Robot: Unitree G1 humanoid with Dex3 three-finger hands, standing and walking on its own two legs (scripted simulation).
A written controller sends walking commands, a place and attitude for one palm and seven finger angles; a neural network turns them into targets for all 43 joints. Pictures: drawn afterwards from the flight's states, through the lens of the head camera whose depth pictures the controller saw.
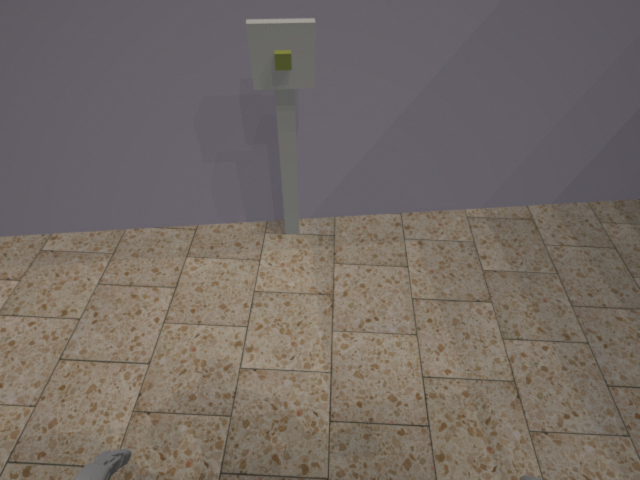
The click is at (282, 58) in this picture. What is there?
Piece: button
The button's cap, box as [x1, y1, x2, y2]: [274, 50, 291, 69]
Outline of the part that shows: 274,50 275,68 291,69 290,50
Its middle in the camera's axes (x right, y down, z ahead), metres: -0.11 -0.49 +1.06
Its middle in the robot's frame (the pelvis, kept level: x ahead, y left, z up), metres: +1.12 +0.16 +0.00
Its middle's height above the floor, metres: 0.77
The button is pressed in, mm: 0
